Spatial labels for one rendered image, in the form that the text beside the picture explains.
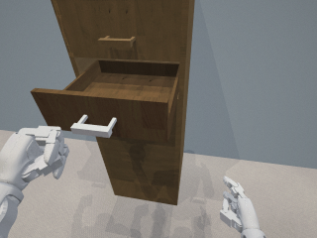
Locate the robot left forearm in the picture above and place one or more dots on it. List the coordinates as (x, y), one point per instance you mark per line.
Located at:
(10, 198)

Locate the robot right hand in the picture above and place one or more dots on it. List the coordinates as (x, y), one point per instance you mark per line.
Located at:
(243, 215)

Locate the robot right forearm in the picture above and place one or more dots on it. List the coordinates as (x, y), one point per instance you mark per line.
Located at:
(252, 233)

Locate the robot left hand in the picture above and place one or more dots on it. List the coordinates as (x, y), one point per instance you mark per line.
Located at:
(33, 152)

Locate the cabinet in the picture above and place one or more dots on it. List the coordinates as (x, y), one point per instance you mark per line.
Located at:
(161, 31)

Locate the handle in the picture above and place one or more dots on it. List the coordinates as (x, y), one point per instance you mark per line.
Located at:
(92, 130)
(115, 43)

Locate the drawer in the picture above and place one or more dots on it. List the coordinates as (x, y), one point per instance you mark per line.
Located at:
(141, 95)

